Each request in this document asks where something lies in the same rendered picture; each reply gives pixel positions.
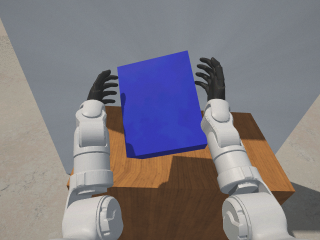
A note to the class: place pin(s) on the robot right hand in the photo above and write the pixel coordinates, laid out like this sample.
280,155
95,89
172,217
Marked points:
215,88

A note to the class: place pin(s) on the pedestal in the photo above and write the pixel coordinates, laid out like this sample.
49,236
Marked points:
177,196

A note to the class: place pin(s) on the right robot forearm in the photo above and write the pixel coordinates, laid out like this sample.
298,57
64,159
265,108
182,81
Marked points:
236,175

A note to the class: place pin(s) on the robot right upper arm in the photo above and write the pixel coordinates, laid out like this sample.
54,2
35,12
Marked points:
254,216

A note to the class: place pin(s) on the robot left hand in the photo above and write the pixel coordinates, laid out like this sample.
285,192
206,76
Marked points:
97,90

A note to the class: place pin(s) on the carton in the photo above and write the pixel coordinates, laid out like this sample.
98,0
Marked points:
160,108

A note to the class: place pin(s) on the robot left upper arm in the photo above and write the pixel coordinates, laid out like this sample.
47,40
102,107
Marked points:
96,218

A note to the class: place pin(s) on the left robot forearm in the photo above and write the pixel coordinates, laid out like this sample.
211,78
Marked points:
91,152

